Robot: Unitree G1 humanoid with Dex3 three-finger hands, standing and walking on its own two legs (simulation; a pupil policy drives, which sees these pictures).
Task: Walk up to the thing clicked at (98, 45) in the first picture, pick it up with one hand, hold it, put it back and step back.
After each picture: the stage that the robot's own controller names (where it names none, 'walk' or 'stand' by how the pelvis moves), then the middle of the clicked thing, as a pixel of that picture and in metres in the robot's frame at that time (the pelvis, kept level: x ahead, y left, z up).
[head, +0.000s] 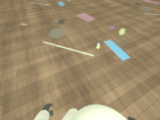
stand; (98, 45) +1.56 -0.15 -0.72
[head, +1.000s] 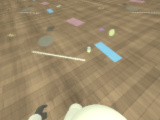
walk; (88, 49) +1.44 +0.15 -0.70
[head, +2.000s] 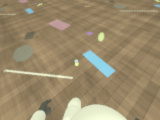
walk; (76, 62) +0.94 +0.31 -0.71
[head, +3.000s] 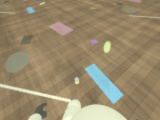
walk; (76, 80) +0.56 +0.22 -0.71
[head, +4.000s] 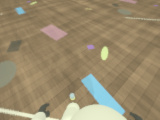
stand; (72, 96) +0.31 +0.20 -0.70
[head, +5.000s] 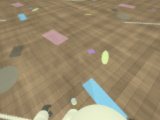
stand; (73, 101) +0.29 +0.18 -0.72
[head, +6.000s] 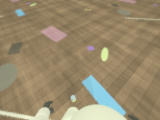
stand; (73, 98) +0.30 +0.19 -0.72
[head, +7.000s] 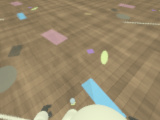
stand; (72, 101) +0.29 +0.19 -0.73
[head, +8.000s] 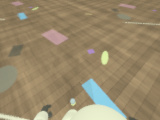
stand; (72, 101) +0.28 +0.19 -0.73
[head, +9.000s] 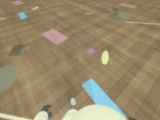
stand; (73, 101) +0.28 +0.19 -0.73
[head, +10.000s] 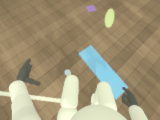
go down; (68, 73) +0.35 +0.21 -0.46
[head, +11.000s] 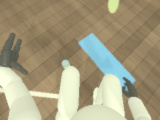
go down; (66, 64) +0.38 +0.25 -0.32
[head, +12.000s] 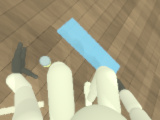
close in; (45, 62) +0.33 +0.28 -0.23
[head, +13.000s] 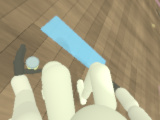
close; (32, 63) +0.33 +0.29 -0.21
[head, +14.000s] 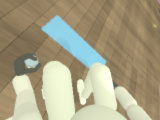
lift; (32, 63) +0.33 +0.29 -0.21
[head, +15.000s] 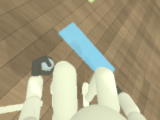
lift; (47, 65) +0.29 +0.27 -0.16
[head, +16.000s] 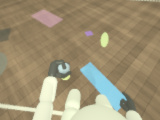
lift; (64, 71) +0.31 +0.18 +0.02
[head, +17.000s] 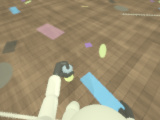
hold; (68, 73) +0.32 +0.17 +0.00
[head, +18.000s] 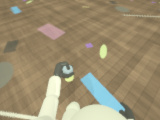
hold; (68, 73) +0.32 +0.17 +0.00
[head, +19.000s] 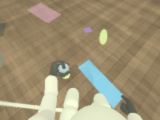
crouch; (64, 71) +0.33 +0.19 -0.06
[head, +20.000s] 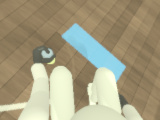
lower; (49, 56) +0.39 +0.27 -0.14
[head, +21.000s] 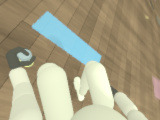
lower; (26, 58) +0.37 +0.29 -0.21
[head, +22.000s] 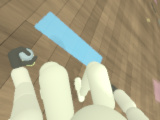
lower; (28, 58) +0.37 +0.30 -0.21
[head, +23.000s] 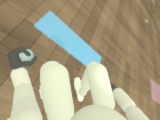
lower; (27, 58) +0.36 +0.30 -0.22
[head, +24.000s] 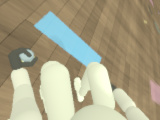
lower; (28, 58) +0.36 +0.30 -0.21
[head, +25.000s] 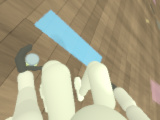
open; (32, 61) +0.34 +0.27 -0.22
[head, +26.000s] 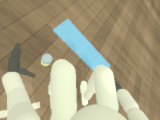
stand; (46, 60) +0.35 +0.26 -0.23
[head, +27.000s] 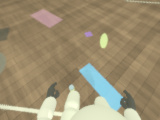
stand; (71, 88) +0.33 +0.19 -0.59
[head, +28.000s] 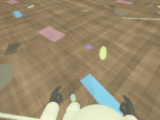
stand; (73, 97) +0.33 +0.19 -0.66
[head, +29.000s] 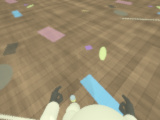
stand; (73, 98) +0.31 +0.18 -0.67
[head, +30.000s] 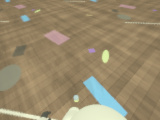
stand; (76, 98) +0.34 +0.17 -0.72
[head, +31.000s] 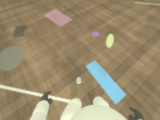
walk; (78, 80) +0.45 +0.13 -0.70
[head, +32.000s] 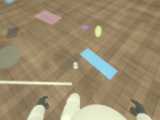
walk; (75, 65) +0.72 +0.25 -0.69
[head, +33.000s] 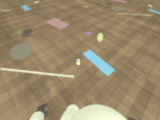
stand; (78, 61) +0.97 +0.23 -0.70
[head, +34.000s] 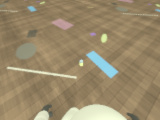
stand; (81, 62) +0.97 +0.19 -0.72
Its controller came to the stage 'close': yes
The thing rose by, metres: 0.70
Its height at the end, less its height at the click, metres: +0.00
